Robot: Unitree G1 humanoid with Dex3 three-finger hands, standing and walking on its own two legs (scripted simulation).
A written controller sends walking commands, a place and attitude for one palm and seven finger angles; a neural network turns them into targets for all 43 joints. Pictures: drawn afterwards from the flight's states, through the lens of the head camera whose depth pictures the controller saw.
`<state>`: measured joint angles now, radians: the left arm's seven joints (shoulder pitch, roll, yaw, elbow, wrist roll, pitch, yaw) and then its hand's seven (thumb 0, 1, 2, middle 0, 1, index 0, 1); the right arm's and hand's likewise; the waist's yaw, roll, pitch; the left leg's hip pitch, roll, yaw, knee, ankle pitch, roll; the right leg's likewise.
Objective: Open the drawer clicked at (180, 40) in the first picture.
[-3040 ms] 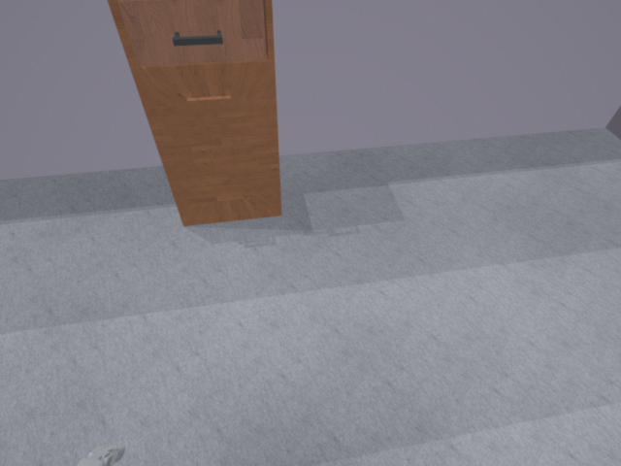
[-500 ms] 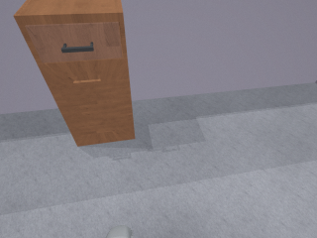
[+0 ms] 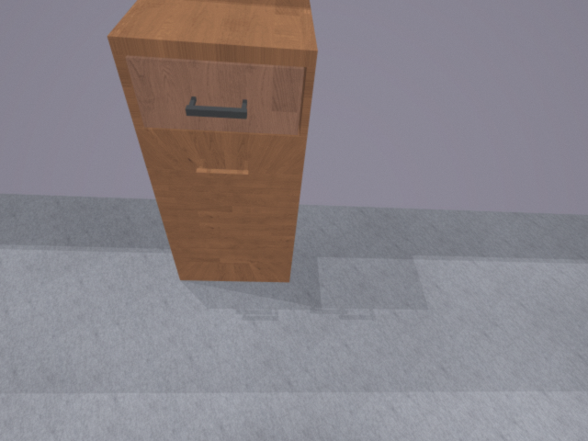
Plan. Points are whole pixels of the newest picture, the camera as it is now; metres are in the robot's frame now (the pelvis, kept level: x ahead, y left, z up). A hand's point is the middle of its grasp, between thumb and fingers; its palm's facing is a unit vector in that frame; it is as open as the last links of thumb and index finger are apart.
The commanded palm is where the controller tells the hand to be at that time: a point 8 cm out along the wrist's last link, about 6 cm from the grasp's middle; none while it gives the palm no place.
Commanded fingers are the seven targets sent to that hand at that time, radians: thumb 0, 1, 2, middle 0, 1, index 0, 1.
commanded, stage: take the last steps up to it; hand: left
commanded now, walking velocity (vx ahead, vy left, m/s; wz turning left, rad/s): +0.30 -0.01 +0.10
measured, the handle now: (217, 107) +0.78 +0.24 +0.03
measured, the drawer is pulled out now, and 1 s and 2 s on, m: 0.00 0.00 0.00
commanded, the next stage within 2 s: come to a stop and stand still in 0.82 s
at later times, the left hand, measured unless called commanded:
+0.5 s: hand out of the picture +0.05 +0.11 -0.17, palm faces +0.14 -0.98 -0.17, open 7.4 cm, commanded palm none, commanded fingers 0.00 0.90 0.90 -0.20 -0.30 -0.20 -0.30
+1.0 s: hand (173, 352) +0.29 +0.23 -0.17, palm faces +0.12 -0.97 -0.20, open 7.4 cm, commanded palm none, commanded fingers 0.00 0.90 0.90 -0.20 -0.30 -0.20 -0.30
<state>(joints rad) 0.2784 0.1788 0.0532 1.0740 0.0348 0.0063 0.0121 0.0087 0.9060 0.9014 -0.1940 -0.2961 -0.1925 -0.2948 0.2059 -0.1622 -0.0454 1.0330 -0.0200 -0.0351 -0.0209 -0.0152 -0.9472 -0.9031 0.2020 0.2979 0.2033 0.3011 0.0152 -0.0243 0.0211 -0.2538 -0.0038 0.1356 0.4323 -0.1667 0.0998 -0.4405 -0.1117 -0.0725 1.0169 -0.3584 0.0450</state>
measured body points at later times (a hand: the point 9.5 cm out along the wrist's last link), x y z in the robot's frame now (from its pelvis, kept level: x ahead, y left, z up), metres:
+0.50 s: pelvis +0.10 -0.04 +0.00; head +0.10 -0.05 +0.45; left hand +0.04 +0.17 -0.15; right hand +0.11 -0.27 -0.16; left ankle +0.14 +0.10 -0.68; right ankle +0.06 -0.15 -0.74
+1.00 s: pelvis +0.25 +0.04 +0.00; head +0.25 +0.05 +0.45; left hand +0.28 +0.28 -0.16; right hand +0.31 -0.19 -0.14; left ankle +0.25 +0.12 -0.74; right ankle +0.29 -0.10 -0.69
